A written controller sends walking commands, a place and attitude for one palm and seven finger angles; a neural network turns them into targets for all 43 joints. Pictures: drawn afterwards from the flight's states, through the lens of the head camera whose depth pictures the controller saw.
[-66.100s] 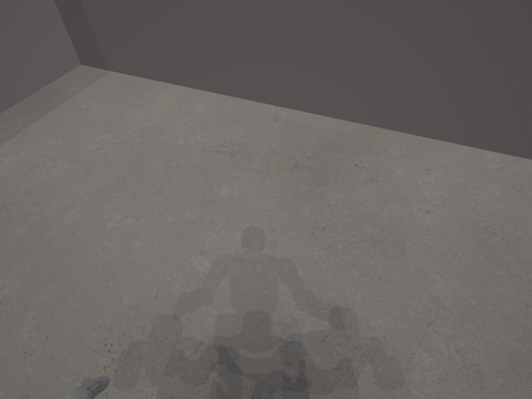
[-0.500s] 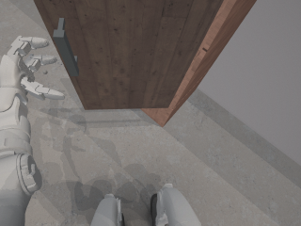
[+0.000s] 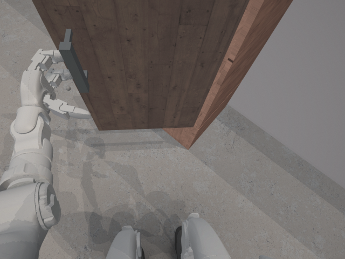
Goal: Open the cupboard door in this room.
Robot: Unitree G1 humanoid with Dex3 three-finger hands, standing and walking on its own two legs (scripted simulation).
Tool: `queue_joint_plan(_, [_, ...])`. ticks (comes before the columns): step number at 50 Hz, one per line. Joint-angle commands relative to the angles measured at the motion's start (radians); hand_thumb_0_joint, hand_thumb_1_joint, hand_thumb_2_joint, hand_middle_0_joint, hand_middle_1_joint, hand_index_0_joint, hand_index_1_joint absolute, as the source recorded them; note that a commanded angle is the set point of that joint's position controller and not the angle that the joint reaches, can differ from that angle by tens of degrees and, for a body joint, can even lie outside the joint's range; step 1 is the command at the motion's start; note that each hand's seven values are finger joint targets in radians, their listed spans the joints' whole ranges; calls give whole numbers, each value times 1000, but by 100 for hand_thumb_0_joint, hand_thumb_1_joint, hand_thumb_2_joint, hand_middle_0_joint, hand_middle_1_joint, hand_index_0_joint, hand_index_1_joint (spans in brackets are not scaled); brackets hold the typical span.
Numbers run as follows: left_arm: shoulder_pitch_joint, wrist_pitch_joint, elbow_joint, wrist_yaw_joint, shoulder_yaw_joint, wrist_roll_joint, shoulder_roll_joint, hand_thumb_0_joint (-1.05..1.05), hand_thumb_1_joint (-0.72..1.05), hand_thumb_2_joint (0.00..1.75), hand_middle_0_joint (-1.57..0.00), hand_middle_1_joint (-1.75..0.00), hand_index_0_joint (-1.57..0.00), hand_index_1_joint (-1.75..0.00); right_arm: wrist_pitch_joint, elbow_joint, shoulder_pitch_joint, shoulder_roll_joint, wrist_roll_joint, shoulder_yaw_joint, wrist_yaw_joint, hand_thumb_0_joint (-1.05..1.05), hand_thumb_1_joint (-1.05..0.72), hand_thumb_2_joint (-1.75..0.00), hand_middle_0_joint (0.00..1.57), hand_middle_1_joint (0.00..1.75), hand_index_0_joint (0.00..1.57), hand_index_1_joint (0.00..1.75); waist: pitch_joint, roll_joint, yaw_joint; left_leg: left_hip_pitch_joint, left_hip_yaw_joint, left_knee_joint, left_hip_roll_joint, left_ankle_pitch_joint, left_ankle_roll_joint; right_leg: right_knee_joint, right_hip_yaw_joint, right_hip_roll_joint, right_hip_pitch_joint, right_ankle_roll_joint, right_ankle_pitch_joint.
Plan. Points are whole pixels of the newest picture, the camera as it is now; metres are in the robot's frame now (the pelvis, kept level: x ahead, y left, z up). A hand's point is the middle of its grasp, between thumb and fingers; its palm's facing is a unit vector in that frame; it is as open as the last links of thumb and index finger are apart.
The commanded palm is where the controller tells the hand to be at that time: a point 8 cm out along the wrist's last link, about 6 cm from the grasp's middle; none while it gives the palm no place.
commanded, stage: slide the fingers in behind the handle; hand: left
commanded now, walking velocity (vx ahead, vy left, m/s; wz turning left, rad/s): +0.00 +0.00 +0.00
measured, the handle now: (77, 63) +0.55 +0.19 +0.05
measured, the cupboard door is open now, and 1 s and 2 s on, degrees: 45 45 48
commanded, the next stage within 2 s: close the thumb around the handle in 0.84 s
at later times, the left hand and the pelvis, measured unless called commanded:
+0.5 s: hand (85, 87) +0.49 +0.17 +0.04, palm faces +0.00 -1.00 -0.01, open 14.0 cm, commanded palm +0.47 +0.22 +0.05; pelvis +0.00 +0.00 +0.00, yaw +0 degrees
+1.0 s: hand (84, 87) +0.49 +0.17 +0.04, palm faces +0.02 -1.00 -0.02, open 13.9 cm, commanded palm +0.46 +0.22 +0.05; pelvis +0.00 +0.00 +0.00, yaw +0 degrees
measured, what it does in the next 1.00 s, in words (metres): stands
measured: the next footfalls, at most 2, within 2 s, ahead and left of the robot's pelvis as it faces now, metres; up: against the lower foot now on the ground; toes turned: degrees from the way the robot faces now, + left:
none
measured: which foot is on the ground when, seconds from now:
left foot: down 0.00-1.00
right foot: down 0.00-1.00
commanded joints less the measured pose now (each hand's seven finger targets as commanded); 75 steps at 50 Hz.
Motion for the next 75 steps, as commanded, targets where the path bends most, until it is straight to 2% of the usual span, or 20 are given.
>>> queue_joint_plan(1, [-390,-99,-275,9,-2,-14,231,0,-50,30,-30,-120,-30,-120,-17,-54,158,-178,0,-69,-9,0,-90,-90,20,30,20,30,-547,173,19,312,-75,-139,-17,517,-33,-65,52,36,333,-12,317])
queue_joint_plan(5, [-420,-83,-219,6,-35,-34,174,0,-50,30,-30,-120,-30,-120,-21,-40,162,-182,3,-70,-13,0,-90,-90,20,30,20,30,-473,109,-16,271,-78,-145,-16,445,-24,-80,47,38,309,-9,276])
queue_joint_plan(9, [-421,-71,-194,18,-18,-23,195,0,-50,30,-30,-120,-30,-120,-24,-28,167,-185,3,-72,-17,0,-90,-90,20,30,20,30,-484,88,-5,233,-70,-144,-23,404,-20,-83,57,32,331,-6,266])
queue_joint_plan(11, [-421,-85,-217,24,-33,-17,179,0,-50,30,-30,-120,-30,-120,-27,-25,171,-183,-1,-74,-13,0,-90,-90,20,30,20,30,-519,134,-1,284,-77,-141,-23,455,-27,-74,51,31,311,-9,285])
queue_joint_plan(17, [-405,-87,-190,51,-29,-14,169,0,-50,30,-30,-120,-30,-120,-25,-31,165,-179,-1,-71,-8,0,-90,-90,20,30,20,30,-484,89,-1,237,-70,-147,-25,421,-24,-75,51,31,329,-8,279])
queue_joint_plan(22, [-430,-95,-208,86,-46,6,147,0,-50,30,-30,-120,-30,-120,-25,-34,167,-174,-6,-72,-2,0,-90,-90,20,30,20,30,-495,125,1,258,-69,-142,-25,436,-27,-70,53,31,310,-9,280])
queue_joint_plan(24, [-442,-96,-182,98,-29,18,177,0,-50,30,-30,-120,-30,-120,-23,-32,168,-176,-6,-71,-5,0,-90,-90,20,30,20,30,-466,82,-7,213,-68,-142,-27,399,-23,-69,56,30,322,-7,267])
queue_joint_plan(29, [-457,-110,-200,103,-6,22,204,0,-50,30,-30,-120,-30,-120,-28,-37,167,-178,-10,-69,-6,0,-90,-90,20,30,20,30,-522,114,5,219,-63,-136,-31,406,-22,-63,65,28,345,-8,281])
queue_joint_plan(32, [-461,-104,-171,91,-24,17,182,0,-50,30,-30,-120,-30,-120,-27,-29,173,-178,-9,-68,-7,0,-90,-90,20,30,20,30,-501,91,-12,213,-65,-133,-28,411,-20,-65,63,29,338,-6,291])
queue_joint_plan(36, [-427,-99,-204,70,-33,1,160,0,-50,30,-30,-120,-30,-120,-24,-36,181,-179,-7,-75,-6,0,-90,-90,20,30,20,30,-563,116,0,266,-66,-134,-25,472,-25,-63,59,30,352,-8,331])
queue_joint_plan(40, [-406,-90,-210,65,-85,-12,88,0,-50,30,-30,-120,-30,-120,-20,-35,180,-175,-4,-77,-2,0,-90,-90,20,30,20,30,-515,107,-12,302,-76,-141,-19,509,-29,-72,45,34,307,-9,322])
queue_joint_plan(43, [-388,-83,-185,84,-15,-8,163,0,-50,30,-30,-120,-30,-120,-15,-28,183,-180,-3,-80,-5,0,-90,-90,20,30,20,30,-483,50,2,228,-64,-146,-23,441,-23,-79,54,32,350,-5,311])
queue_joint_plan(47, [-434,-110,-210,104,-14,15,182,0,-50,30,-30,-120,-30,-120,-22,-30,172,-173,-8,-73,-5,0,-90,-90,20,30,20,30,-476,110,9,237,-66,-151,-29,422,-27,-70,56,29,333,-10,286])
queue_joint_plan(52, [-423,-137,-248,98,-65,12,121,0,-22,42,-32,-123,-32,-123,-25,-29,168,-173,-10,-80,0,0,-90,-90,20,30,20,30,-535,153,4,325,-76,-141,-21,518,-40,-62,48,30,306,-11,316])
queue_joint_plan(55, [-420,-108,-175,86,-80,0,97,0,-5,49,-33,-125,-33,-125,-22,-22,170,-177,-6,-77,-3,0,-90,-90,20,30,20,30,-464,72,-19,263,-75,-147,-23,446,-27,-75,45,33,308,-9,287])
queue_joint_plan(60, [-445,-93,-184,92,-24,6,174,0,23,61,-35,-128,-35,-128,-23,-34,169,-183,-7,-73,-12,0,-90,-90,20,30,20,30,-490,95,3,228,-70,-150,-33,410,-24,-69,56,29,339,-12,279])
queue_joint_plan(62, [-436,-107,-199,92,-23,8,173,0,34,66,-36,-129,-36,-129,-24,-33,165,-178,-8,-73,-10,0,-90,-90,20,30,20,30,-527,99,8,244,-67,-139,-31,441,-25,-65,60,28,345,-9,304])
queue_joint_plan(66, [-482,-117,-187,88,-68,9,126,0,56,76,-38,-131,-38,-131,-29,-24,164,-176,-9,-73,-6,0,-90,-90,20,30,20,30,-479,104,-19,241,-73,-138,-27,406,-25,-70,55,31,299,-8,266])
queue_joint_plan(72, [-454,-110,-197,89,-61,6,128,0,90,90,-40,-135,-40,-135,-25,-23,171,-178,-10,-76,-6,0,-90,-90,20,30,20,30,-539,129,-6,294,-80,-134,-24,478,-35,-60,47,30,297,-9,295])
queue_joint_plan(75, [-462,-106,-206,100,-58,6,130,0,90,90,-40,-135,-40,-135,-23,-25,175,-178,-11,-76,-6,0,-90,-90,20,30,20,30,-508,100,-14,281,-82,-139,-22,475,-30,-63,44,33,302,-10,299])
